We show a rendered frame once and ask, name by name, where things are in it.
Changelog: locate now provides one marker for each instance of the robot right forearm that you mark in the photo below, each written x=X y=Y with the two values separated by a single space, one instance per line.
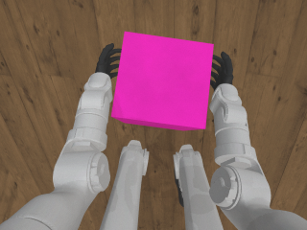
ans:
x=233 y=147

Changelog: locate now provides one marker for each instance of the left robot hand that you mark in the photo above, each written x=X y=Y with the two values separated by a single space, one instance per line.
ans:
x=105 y=59

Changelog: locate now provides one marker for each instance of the robot left forearm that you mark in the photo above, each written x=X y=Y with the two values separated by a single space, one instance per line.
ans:
x=89 y=129

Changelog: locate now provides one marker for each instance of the right robot hand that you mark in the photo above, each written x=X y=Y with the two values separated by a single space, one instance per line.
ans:
x=225 y=71

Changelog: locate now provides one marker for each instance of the robot left shin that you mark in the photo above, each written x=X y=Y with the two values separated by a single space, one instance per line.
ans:
x=126 y=148

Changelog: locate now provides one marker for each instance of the robot right foot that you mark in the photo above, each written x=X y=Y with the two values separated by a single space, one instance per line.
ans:
x=180 y=198

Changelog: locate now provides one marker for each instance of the carton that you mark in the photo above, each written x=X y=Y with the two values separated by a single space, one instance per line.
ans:
x=163 y=82

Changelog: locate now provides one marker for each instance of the left robot upper arm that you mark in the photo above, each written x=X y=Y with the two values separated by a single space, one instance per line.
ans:
x=78 y=177

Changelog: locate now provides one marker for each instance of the right robot upper arm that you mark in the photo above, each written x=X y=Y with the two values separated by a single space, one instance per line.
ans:
x=245 y=196

